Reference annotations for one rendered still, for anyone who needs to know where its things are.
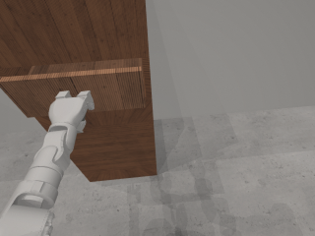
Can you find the robot left upper arm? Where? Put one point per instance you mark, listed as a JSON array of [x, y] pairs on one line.
[[27, 221]]

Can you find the robot left hand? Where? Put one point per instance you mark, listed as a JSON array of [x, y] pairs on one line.
[[71, 110]]

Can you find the drawer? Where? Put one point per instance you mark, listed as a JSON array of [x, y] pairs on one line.
[[114, 85]]

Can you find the left robot forearm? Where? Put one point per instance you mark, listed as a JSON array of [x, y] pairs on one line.
[[40, 187]]

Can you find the cabinet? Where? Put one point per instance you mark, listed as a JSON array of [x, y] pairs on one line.
[[115, 144]]

